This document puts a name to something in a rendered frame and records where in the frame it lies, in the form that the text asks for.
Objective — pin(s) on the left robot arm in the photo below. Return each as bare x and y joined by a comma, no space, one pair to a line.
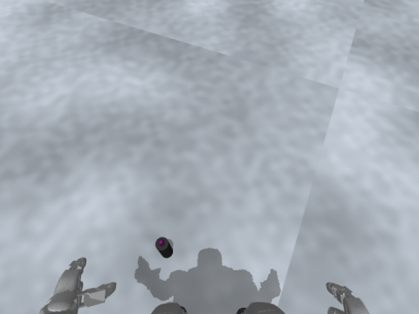
61,303

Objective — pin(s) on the left robot hand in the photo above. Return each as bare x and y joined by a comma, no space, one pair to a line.
70,281

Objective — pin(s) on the right robot hand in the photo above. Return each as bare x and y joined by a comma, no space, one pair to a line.
346,297

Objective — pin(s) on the bottle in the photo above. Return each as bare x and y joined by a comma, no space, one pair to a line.
164,247

